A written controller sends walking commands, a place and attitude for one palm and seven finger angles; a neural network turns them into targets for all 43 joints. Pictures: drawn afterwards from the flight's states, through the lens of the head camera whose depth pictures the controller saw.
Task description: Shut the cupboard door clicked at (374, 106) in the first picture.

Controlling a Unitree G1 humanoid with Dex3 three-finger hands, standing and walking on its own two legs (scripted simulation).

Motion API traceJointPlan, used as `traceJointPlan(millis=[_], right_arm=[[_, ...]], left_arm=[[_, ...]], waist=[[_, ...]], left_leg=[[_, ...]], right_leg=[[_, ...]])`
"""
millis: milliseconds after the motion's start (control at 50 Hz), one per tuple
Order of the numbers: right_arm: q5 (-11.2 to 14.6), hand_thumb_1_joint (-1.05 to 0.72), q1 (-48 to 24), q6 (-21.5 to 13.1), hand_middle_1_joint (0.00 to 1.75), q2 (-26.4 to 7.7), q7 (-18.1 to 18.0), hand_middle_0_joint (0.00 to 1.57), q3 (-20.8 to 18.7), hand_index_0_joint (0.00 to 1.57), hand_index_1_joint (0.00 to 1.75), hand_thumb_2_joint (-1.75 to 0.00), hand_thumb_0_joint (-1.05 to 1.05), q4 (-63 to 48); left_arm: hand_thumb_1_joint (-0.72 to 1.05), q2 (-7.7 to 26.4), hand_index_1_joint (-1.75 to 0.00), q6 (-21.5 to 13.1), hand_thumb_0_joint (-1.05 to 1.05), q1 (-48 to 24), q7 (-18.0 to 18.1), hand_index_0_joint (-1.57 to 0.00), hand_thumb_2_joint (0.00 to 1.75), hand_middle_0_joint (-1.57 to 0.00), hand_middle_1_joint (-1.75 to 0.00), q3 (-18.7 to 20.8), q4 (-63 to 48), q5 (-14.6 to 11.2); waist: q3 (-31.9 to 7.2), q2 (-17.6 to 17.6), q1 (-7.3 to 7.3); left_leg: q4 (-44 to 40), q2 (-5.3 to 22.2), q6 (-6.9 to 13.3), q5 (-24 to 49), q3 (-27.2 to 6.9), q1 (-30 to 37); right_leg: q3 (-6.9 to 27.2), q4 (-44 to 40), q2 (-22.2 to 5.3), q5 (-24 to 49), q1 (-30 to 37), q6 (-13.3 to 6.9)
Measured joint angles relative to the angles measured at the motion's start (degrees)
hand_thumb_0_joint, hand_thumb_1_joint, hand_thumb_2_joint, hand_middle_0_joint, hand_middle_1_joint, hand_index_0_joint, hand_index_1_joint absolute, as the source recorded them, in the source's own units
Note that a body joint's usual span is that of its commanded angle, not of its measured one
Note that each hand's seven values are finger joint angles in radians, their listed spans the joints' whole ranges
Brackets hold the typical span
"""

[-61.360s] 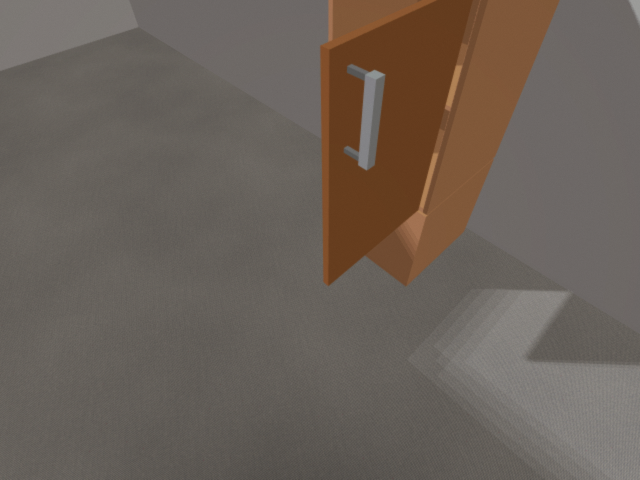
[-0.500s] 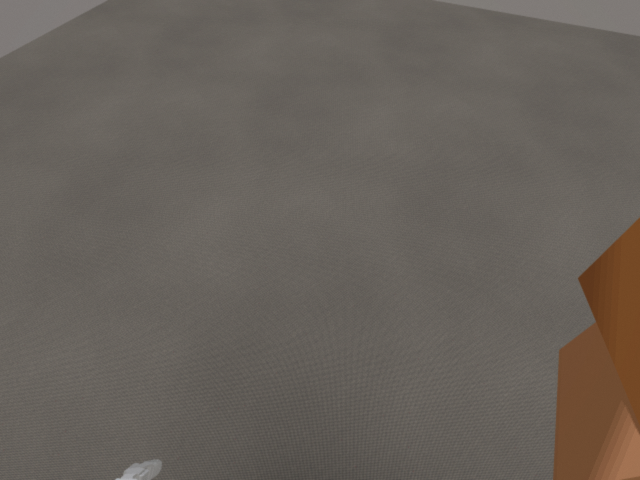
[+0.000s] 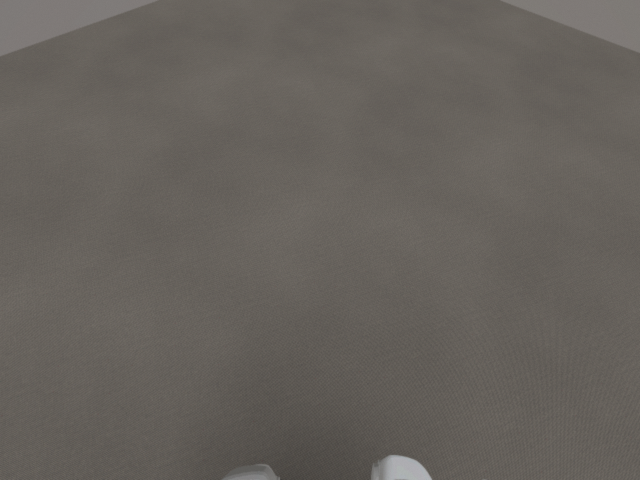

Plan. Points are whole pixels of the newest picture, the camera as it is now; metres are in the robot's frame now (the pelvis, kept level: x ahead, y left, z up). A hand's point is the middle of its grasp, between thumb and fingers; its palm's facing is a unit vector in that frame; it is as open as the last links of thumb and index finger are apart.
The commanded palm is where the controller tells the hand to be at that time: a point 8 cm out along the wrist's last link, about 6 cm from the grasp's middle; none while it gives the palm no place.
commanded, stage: walk to a spot facing it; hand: left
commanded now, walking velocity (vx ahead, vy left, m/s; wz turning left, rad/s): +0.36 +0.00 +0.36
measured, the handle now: out of the picture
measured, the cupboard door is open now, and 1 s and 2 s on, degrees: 20 20 20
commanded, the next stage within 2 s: turn to face it in 0.62 s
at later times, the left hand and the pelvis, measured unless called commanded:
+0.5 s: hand (231, 372) +0.27 +0.15 -0.14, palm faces +0.25 -0.94 -0.21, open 7.2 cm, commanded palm none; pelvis +0.22 -0.05 +0.02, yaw +13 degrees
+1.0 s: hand (196, 353) +0.31 +0.21 -0.16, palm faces +0.39 -0.90 -0.19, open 7.4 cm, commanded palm none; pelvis +0.35 +0.03 +0.01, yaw +19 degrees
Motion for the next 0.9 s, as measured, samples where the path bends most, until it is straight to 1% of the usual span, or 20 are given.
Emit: traceJointPlan(millis=[60, 140, 220, 280, 320, 340, 380, 420, 440, 480, 540, 600, 680, 720, 740, 760, 780, 820, 860, 900], right_arm=[[0.2, -0.91, 2.4, -0.4, 0.3, 0.7, -0.4, 0.2, 0.5, 0.2, 0.3, -0.9, 0.0, 1.5], [0.3, -0.91, 5.6, -0.6, 0.3, 1.7, -0.5, 0.2, 0.7, 0.2, 0.3, -0.9, 0.0, 3.5], [0.3, -0.91, 8.2, -0.6, 0.3, 2.4, -0.4, 0.2, 0.7, 0.2, 0.3, -0.9, 0.0, 5.3], [0.2, -0.91, 9.7, -0.4, 0.3, 2.4, -0.3, 0.2, 0.5, 0.2, 0.3, -0.9, 0.01, 6.7], [0.5, -0.91, 11.0, -0.2, 0.3, 2.3, -0.3, 0.2, 0.3, 0.2, 0.3, -0.9, 0.01, 7.4], [0.8, -0.91, 10.8, 0.0, 0.3, 1.9, -0.3, 0.2, 0.1, 0.2, 0.3, -0.9, 0.01, 8.1], [0.9, -0.91, 9.7, 0.7, 0.3, 1.3, -0.2, 0.2, -0.4, 0.2, 0.3, -0.9, 0.01, 8.9], [0.7, -0.91, 8.7, 1.2, 0.3, 0.8, 0.0, 0.2, -1.0, 0.2, 0.3, -0.9, 0.01, 8.9], [0.6, -0.91, 8.1, 1.4, 0.3, 0.5, 0.1, 0.2, -1.2, 0.2, 0.3, -0.9, 0.01, 8.6], [0.6, -0.91, 6.5, 2.0, 0.3, 0.1, 0.4, 0.2, -1.5, 0.2, 0.3, -0.9, 0.01, 7.8], [0.5, -0.91, 3.8, 2.8, 0.29, -0.1, 0.7, 0.2, -1.7, 0.2, 0.3, -0.9, 0.01, 6.0], [0.5, -0.91, 0.4, 3.4, 0.29, -0.5, 1.1, 0.2, -1.6, 0.2, 0.3, -0.9, 0.01, 4.3], [0.6, -0.91, -4.2, 3.5, 0.29, -1.3, 1.7, 0.19, -0.9, 0.19, 0.3, -0.9, 0.01, 2.1], [0.6, -0.91, -5.8, 3.1, 0.29, -1.7, 1.8, 0.19, -0.6, 0.2, 0.3, -0.9, 0.01, 0.7], [0.5, -0.91, -6.2, 2.7, 0.29, -2.1, 1.9, 0.19, -0.4, 0.2, 0.3, -0.9, 0.01, -0.1], [0.2, -0.91, -6.3, 2.1, 0.29, -3.0, 1.9, 0.2, -0.3, 0.2, 0.3, -0.9, 0.01, -1.2], [0.2, -0.91, -6.9, 1.6, 0.29, -3.0, 1.5, 0.2, -0.3, 0.2, 0.3, -0.9, 0.0, -1.5], [0.3, -0.91, -7.7, 1.3, 0.29, -2.4, 0.4, 0.2, 0.4, 0.2, 0.3, -0.9, 0.0, -1.7], [0.3, -0.91, -8.0, 1.3, 0.29, -1.7, -0.6, 0.2, 1.0, 0.2, 0.3, -0.9, 0.0, -1.4], [0.3, -0.91, -8.0, 1.3, 0.29, -0.7, -1.3, 0.2, 1.7, 0.2, 0.3, -0.9, 0.0, -0.5]], left_arm=[[0.91, -0.2, -0.3, -0.7, 0.01, -2.4, -0.3, -0.2, 0.9, -0.2, -0.3, -0.1, -1.8, 0.1], [0.91, -0.9, -0.3, -1.0, 0.01, -5.2, -0.6, -0.2, 0.9, -0.2, -0.3, -0.5, -3.5, 0.0], [0.91, -1.6, -0.3, -1.4, 0.01, -7.5, -0.9, -0.2, 0.9, -0.2, -0.3, -0.9, -4.5, -0.2], [0.91, -2.1, -0.3, -1.9, 0.01, -8.3, -1.1, -0.2, 0.9, -0.2, -0.3, -1.1, -4.9, -0.3], [0.91, -2.2, -0.3, -3.1, 0.01, -8.2, -1.1, -0.2, 0.9, -0.2, -0.3, -1.5, -5.4, -0.2], [0.91, -2.7, -0.3, -3.9, 0.01, -8.4, -0.9, -0.2, 0.9, -0.2, -0.3, -1.5, -5.4, 0.0], [0.91, -3.7, -0.3, -4.7, 0.01, -8.2, -0.3, -0.2, 0.9, -0.2, -0.3, -1.8, -5.3, 0.1], [0.91, -4.6, -0.3, -4.6, 0.0, -6.9, 0.4, -0.2, 0.9, -0.2, -0.3, -1.9, -4.7, 0.1], [0.91, -5.0, -0.3, -4.6, 0.0, -5.9, 0.8, -0.2, 0.9, -0.2, -0.3, -1.9, -4.2, 0.0], [0.91, -5.5, -0.3, -4.7, 0.0, -3.9, 1.3, -0.2, 0.9, -0.2, -0.3, -1.8, -2.9, -0.1], [0.95, -4.3, -0.3, -4.9, -0.01, -1.9, 2.4, -0.21, 0.9, -0.21, -0.3, -0.6, -1.9, -0.5], [0.95, -3.0, -0.3, -4.4, -0.01, -0.3, 2.3, -0.21, 0.9, -0.2, -0.3, -1.0, -0.6, -0.4], [0.93, -1.8, -0.3, -3.4, 0.0, 1.7, 2.0, -0.2, 0.9, -0.2, -0.3, -1.5, 0.4, -0.3], [0.93, -1.2, -0.3, -2.7, 0.0, 2.8, 1.7, -0.2, 0.9, -0.2, -0.3, -1.6, 0.5, -0.4], [0.92, -1.0, -0.3, -2.4, 0.0, 3.7, 1.7, -0.2, 0.9, -0.2, -0.3, -1.6, 0.5, -0.6], [0.92, -1.2, -0.3, -1.9, 0.0, 4.8, 1.6, -0.2, 0.9, -0.2, -0.3, -1.7, 0.3, -0.9], [0.92, -0.8, -0.3, -1.1, 0.0, 4.7, 1.7, -0.2, 0.9, -0.2, -0.3, -1.9, 0.4, -1.1], [0.91, 0.1, -0.3, 0.2, 0.01, 3.3, 2.5, -0.2, 0.9, -0.2, -0.3, -1.8, 0.6, -1.2], [0.91, 0.1, -0.3, 0.9, 0.01, 1.8, 2.7, -0.2, 0.9, -0.2, -0.3, -1.9, 0.9, -1.0], [0.91, -0.3, -0.3, 1.0, 0.01, 0.7, 2.4, -0.2, 0.9, -0.2, -0.3, -2.2, 1.1, -0.8]], waist=[[-1.4, 0.6, -0.07], [-2.9, 1.5, -0.85], [-3.5, 2.0, -1.86], [-3.6, 2.5, -2.48], [-3.7, 2.9, -2.71], [-3.2, 3.9, -2.47], [-2.1, 4.7, -2.33], [-2.0, 4.7, -2.18], [-2.2, 4.7, -2.2], [-2.5, 4.3, -2.33], [-2.3, 3.3, -2.08], [-1.3, 2.7, -1.58], [0.7, 1.7, -0.23], [1.2, 0.7, 0.3], [1.1, 0.6, 0.49], [0.3, 2.0, 0.81], [0.2, 1.7, 0.85], [0.7, 0.4, 1.96], [0.3, 0.3, 2.7], [-0.3, 0.5, 3.07]], left_leg=[[-5.9, -1.1, 0.4, 1.3, -1.3, 4.4], [-11.9, -1.8, 0.2, 1.8, -3.3, 9.9], [-14.4, -1.9, -0.7, 0.0, -4.9, 14.4], [-13.3, -1.4, -1.8, -3.3, -5.7, 16.7], [-8.3, -1.0, -2.3, -7.5, -6.7, 16.3], [-1.2, -0.4, -1.8, -9.8, -7.3, 13.9], [17.8, -0.7, -1.0, -12.1, -8.0, 6.6], [31.2, -0.2, -1.0, -8.4, -6.9, -0.6], [34.4, 0.5, -1.3, -6.3, -6.3, -3.6], [35.8, 2.0, -2.3, -3.8, -5.2, -8.5], [31.9, 3.8, -3.6, -2.1, -3.9, -13.3], [23.4, 4.8, -4.1, -0.7, -2.2, -14.6], [11.4, 4.2, -3.5, -0.5, 0.5, -12.0], [5.6, 2.7, -2.8, 0.5, 1.8, -8.8], [2.2, 2.1, -2.2, 3.9, 2.3, -6.5], [0.3, 2.8, -0.3, 8.9, 1.3, -5.0], [2.7, 2.4, 0.9, 7.0, 1.1, -5.7], [5.4, 1.7, 1.4, 1.7, 1.5, -5.3], [3.8, 1.5, 1.0, 0.2, 1.7, -3.5], [0.5, 1.5, 0.3, 1.2, 2.0, -1.1]], right_leg=[[1.0, -4.5, 0.6, 4.7, -4.3, 0.4], [1.4, -13.9, 1.3, 9.8, -6.2, 1.0], [1.5, -23.8, 2.2, 12.4, -4.4, 0.8], [0.7, -30.1, 3.6, 12.9, -0.8, 0.2], [-0.1, -35.4, 4.7, 12.4, 3.6, -0.9], [-0.9, -34.3, 5.3, 11.0, 3.9, -1.8], [-2.8, -32.7, 5.4, 8.6, 5.4, -3.2], [-4.6, -34.9, 5.1, 8.0, 8.3, -3.5], [-5.5, -36.5, 5.0, 8.1, 9.9, -3.4], [-7.3, -39.6, 4.6, 8.0, 12.7, -3.4], [-10.1, -42.6, 4.0, 7.3, 16.1, -3.2], [-12.7, -43.6, 3.5, 5.6, 19.1, -2.5], [-15.2, -41.4, 2.0, 1.7, 22.1, -1.0], [-16.0, -37.4, 0.2, -1.5, 22.6, 0.2], [-16.1, -33.4, -0.8, -3.4, 21.9, 0.6], [-15.2, -26.6, -0.7, -4.3, 19.3, 0.8], [-11.9, -18.7, -0.8, -7.3, 16.1, 0.7], [-4.6, -7.8, 0.7, -10.8, 10.5, 0.2], [-1.0, -4.7, 2.0, -9.4, 6.7, 0.0], [0.8, -7.5, 2.6, -6.6, 5.0, -0.1]])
